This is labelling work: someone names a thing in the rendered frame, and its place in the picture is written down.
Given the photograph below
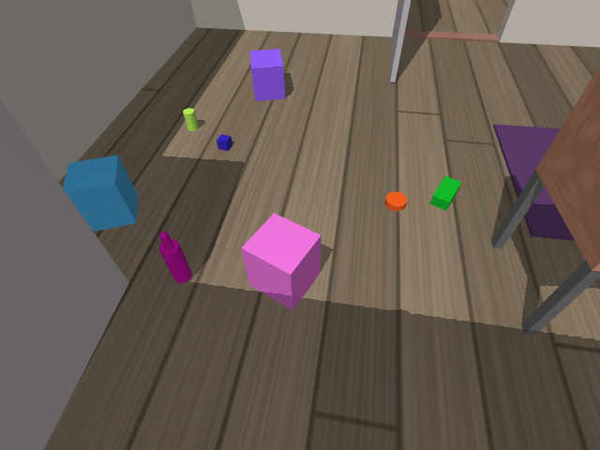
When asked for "chair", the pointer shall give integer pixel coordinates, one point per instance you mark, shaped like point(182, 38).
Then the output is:
point(570, 171)

